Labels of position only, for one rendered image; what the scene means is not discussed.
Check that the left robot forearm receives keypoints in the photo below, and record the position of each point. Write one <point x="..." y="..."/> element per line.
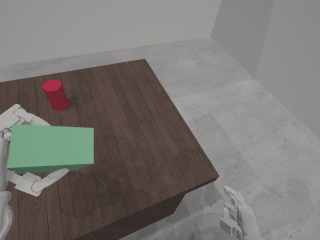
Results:
<point x="6" y="214"/>

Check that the robot right hand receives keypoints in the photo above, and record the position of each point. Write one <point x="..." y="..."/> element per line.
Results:
<point x="243" y="221"/>

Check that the robot left hand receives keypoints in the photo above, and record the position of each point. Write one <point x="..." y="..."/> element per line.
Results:
<point x="28" y="183"/>

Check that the table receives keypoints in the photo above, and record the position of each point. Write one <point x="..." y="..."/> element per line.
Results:
<point x="145" y="156"/>

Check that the sponge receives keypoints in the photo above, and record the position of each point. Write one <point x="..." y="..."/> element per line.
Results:
<point x="42" y="148"/>

